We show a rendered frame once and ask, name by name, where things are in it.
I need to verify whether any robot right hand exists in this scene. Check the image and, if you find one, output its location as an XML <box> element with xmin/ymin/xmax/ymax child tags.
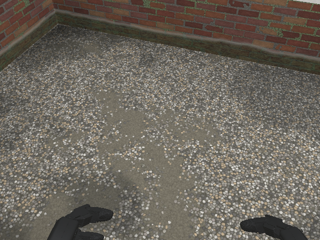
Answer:
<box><xmin>240</xmin><ymin>214</ymin><xmax>308</xmax><ymax>240</ymax></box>

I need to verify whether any robot left hand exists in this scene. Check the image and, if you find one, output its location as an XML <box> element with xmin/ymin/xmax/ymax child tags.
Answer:
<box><xmin>47</xmin><ymin>204</ymin><xmax>114</xmax><ymax>240</ymax></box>

